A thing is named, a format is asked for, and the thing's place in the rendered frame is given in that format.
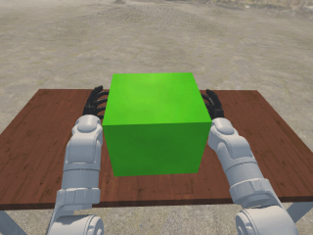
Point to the carton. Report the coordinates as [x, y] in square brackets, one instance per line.
[155, 123]

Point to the right robot upper arm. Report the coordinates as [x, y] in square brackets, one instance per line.
[264, 220]

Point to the right robot forearm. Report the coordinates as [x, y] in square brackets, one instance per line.
[248, 187]

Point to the robot right hand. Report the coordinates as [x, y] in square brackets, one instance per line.
[214, 105]

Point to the left robot upper arm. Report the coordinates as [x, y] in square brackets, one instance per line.
[80, 224]

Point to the table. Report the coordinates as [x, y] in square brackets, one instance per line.
[33, 149]

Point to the left robot forearm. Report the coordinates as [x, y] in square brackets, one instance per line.
[80, 184]

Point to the robot left hand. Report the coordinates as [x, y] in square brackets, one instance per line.
[91, 106]

